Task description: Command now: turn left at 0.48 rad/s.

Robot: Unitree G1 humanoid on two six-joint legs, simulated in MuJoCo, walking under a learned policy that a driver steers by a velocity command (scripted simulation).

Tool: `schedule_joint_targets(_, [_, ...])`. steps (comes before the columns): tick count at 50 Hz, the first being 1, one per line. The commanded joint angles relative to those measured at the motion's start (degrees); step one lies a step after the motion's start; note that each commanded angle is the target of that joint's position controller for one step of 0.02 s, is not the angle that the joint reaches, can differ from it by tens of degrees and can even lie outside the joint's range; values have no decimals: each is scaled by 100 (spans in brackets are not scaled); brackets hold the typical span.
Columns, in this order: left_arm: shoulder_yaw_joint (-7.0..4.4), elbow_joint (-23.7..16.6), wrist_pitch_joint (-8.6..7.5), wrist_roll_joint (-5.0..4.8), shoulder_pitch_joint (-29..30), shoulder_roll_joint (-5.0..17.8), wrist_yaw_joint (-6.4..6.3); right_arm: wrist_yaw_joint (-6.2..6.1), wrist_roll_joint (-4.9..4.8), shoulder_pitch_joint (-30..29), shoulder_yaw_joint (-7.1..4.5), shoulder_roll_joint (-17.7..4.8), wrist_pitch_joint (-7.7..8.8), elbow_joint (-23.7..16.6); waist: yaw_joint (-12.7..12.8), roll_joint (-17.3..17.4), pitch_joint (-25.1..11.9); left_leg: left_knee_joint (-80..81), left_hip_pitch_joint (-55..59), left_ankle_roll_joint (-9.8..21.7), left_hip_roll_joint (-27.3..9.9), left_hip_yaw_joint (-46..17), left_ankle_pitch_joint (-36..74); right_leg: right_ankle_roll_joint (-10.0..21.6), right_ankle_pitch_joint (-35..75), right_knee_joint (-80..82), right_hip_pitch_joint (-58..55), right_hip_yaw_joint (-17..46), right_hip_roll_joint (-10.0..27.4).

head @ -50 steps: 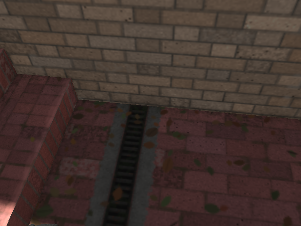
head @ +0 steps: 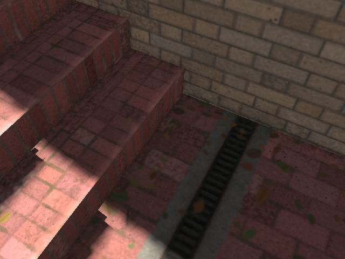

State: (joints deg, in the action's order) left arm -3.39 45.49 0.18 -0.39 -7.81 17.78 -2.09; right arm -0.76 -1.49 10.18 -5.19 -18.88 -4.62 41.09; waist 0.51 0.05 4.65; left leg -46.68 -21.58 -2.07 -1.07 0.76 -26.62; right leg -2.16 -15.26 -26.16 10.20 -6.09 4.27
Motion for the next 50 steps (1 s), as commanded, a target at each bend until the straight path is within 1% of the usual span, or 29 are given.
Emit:
schedule_joint_targets(1, [-294, -318, 5, -95, 340, 1124, 30, 131, -16, -63, -96, -401, 21, -489, -1, -868, -690, 968, 447, 42, 12, 347, 727, 1098, 2232, 399, -376, 571, 1283])
schedule_joint_targets(2, [-292, -285, 17, -152, 350, 1094, 54, 149, -18, 170, -129, -436, 2, -418, -122, -781, -739, 1553, 864, 174, 149, 498, 1245, 930, 1943, 89, -225, 409, 1217])
schedule_joint_targets(3, [-252, -158, 10, -143, 67, 909, 98, 107, -9, 463, -209, -606, -7, -327, -181, -387, -793, 2077, 1466, 381, 263, 327, 1812, 619, 1279, -533, 134, 146, 1000])
schedule_joint_targets(4, [-138, -206, 2, 70, -64, 550, 150, -3, -34, 720, -385, -1242, 9, -359, -164, 1142, -735, 2594, 2317, 865, -720, -1304, 3654, 74, -663, -2111, 1408, -335, 350])
schedule_joint_targets(5, [-65, -691, -26, 168, 708, 402, 76, 41, 206, 855, -387, -1650, 174, -504, -370, 1823, -936, 2978, 1958, 2201, -2022, -3530, 3986, -135, -2647, -3587, 2425, 378, -530])
schedule_joint_targets(6, [-161, -691, -24, 78, 771, 705, 46, 103, 283, 714, -287, -1390, 375, -540, -365, 948, -1054, 3063, 1928, 2426, -2088, -3396, 3894, -92, -2603, -4410, 2522, 1005, -364])
schedule_joint_targets(7, [-187, -670, -29, -2, 677, 771, 41, 85, 232, 436, -238, -1244, 498, -526, -186, 793, -860, 3065, 1787, 2136, -1830, -2905, 3348, 23, -2043, -4443, 2614, 1124, -256])
schedule_joint_targets(8, [-235, -513, -32, 10, 527, 848, 6, 45, 117, 165, -214, -1110, 535, -526, -56, 454, -670, 3032, 1764, 1753, -1457, -2441, 2822, 50, -1472, -4189, 2616, 1137, -107])
schedule_joint_targets(9, [-258, -490, -33, 56, 559, 896, -28, -20, 29, -30, -157, -962, 525, -538, -20, 427, -576, 2997, 1783, 1543, -1298, -2287, 2874, 21, -1021, -3960, 2637, 1168, -75])
schedule_joint_targets(10, [-249, -425, -38, 54, 461, 829, 6, -76, 2, 141, -78, -784, 526, -511, -60, 558, -782, 3093, 1865, 1511, -1108, -2120, 2598, 1, -678, -3916, 2429, 1129, -123])
schedule_joint_targets(12, [-243, -508, -64, -4, 491, 740, 100, -109, 18, 404, -62, -722, 581, -473, -119, 686, -858, 3399, 2074, 1554, -948, -2182, 1064, 15, -137, -3383, 2424, 1078, -249])
schedule_joint_targets(14, [-225, -588, -134, -32, 764, 671, 150, -139, 27, 552, -67, -743, 626, -447, -239, 751, -532, 3689, 2140, 1582, -966, -2413, 267, -13, 82, -2633, 2575, 1084, -323])
schedule_joint_targets(16, [-212, -632, -227, -31, 923, 619, 199, -161, 44, 658, -91, -815, 653, -419, -300, 743, -367, 3743, 2199, 1595, -987, -2504, 290, -62, 246, -1996, 2580, 1129, -360])
schedule_joint_targets(24, [-157, -696, -543, -58, 1124, 535, 356, -80, 20, 790, -119, -897, 697, -391, -431, 715, -205, 3490, 1455, 1555, -810, -2778, 261, -55, 481, -618, 1670, 1171, -536])
schedule_joint_targets(27, [-192, -642, -635, -101, 865, 650, 354, -47, 21, 724, -88, -805, 677, -393, -274, 804, -241, 3273, 1146, 1446, -714, -3029, 292, 71, 479, -302, 933, 1169, -585])
schedule_joint_targets(29, [-235, -495, -686, -88, 362, 680, 315, -47, 13, 561, -35, -642, 641, -429, 89, 760, -314, 2792, 739, 1244, -459, -2997, 439, 193, 718, 180, 33, 1041, -598])
schedule_joint_targets(30, [-287, -366, -696, -63, -86, 768, 273, -53, 34, 507, 24, -448, 647, -451, 317, 637, -472, 2256, 344, 1051, -223, -2808, 492, 282, 665, 331, -683, 1127, -423])
schedule_joint_targets(31, [-354, -261, -700, 8, -785, 1031, 213, -36, 96, 534, 152, -37, 659, -503, 556, -126, -925, 700, -334, 721, 282, -2141, -147, 606, 17, 593, -1727, 2095, 490])
schedule_joint_targets(32, [-464, -210, -666, 138, -1211, 1627, 228, -62, -30, 719, 195, 47, 722, -810, 377, -1428, -1083, -756, -1701, 478, 890, -1420, -1040, 1442, -1358, 1261, -2365, 4369, 1694])
schedule_joint_targets(33, [-438, -189, -650, 61, -877, 1380, 264, -93, -142, 777, 93, -464, 747, -762, 220, -1288, -556, -1631, -2521, 368, 286, -1229, -711, 1673, -2528, 1536, -1991, 4980, 2034])
schedule_joint_targets(34, [-337, -327, -624, 7, -656, 946, 238, -96, -114, 544, 17, -730, 733, -661, 270, -930, -127, -1963, -2646, 325, 65, -1193, -172, 1486, -2322, 1543, -1632, 4313, 1735])
schedule_joint_targets(36, [-210, -410, -568, 44, -390, 599, 167, -50, 22, 475, 0, -621, 696, -559, 172, -606, 29, -2044, -2497, 231, -173, -1002, 638, 1187, -939, 1571, -1244, 3009, 1244])
schedule_joint_targets(37, [-170, -402, -560, 80, -381, 544, 134, 4, 31, 373, 26, -479, 700, -598, 164, -597, 32, -1977, -2379, 207, -297, -937, 929, 1106, -317, 1646, -1044, 2492, 1094])
schedule_joint_targets(40, [-169, -372, -580, 71, -568, 644, 99, 72, -21, 155, 104, -187, 717, -770, 229, -584, -50, -1830, -2320, 19, -386, -580, 1458, 1163, 935, 1771, -829, 1488, 857])
schedule_joint_targets(44, [-169, -434, -496, 40, -597, 805, 127, 194, 21, -385, 218, -11, 744, -1064, 323, -430, -23, -705, -2062, -173, -415, -236, 2117, 1280, 1951, 1810, -696, 678, 745])
schedule_joint_targets(45, [-170, -443, -482, 14, -615, 862, 133, 242, 23, -573, 251, 35, 764, -1117, 377, -378, 11, -248, -1859, -136, -387, -131, 2331, 1234, 2095, 1787, -642, 491, 695])
schedule_joint_targets(46, [-155, -427, -511, 51, -677, 860, 126, 291, 35, -711, 225, -54, 790, -1127, 446, -392, 34, 136, -1633, -43, -371, -47, 2509, 1122, 2225, 1713, -639, 242, 604])
schedule_joint_targets(48, [-169, -394, -472, -36, -826, 1036, 128, 353, 76, -608, 253, 0, 735, -1107, 352, -562, -171, 207, -1014, 137, -203, 263, 2147, 1106, 3047, 1428, -782, 110, 784])
schedule_joint_targets(50, [-167, -479, -390, -97, -710, 1133, 102, 356, 138, -267, 165, -234, 651, -1076, -2, -542, -549, 231, -353, 456, 131, 466, 1528, 1043, 5636, 470, -1027, -79, 928])
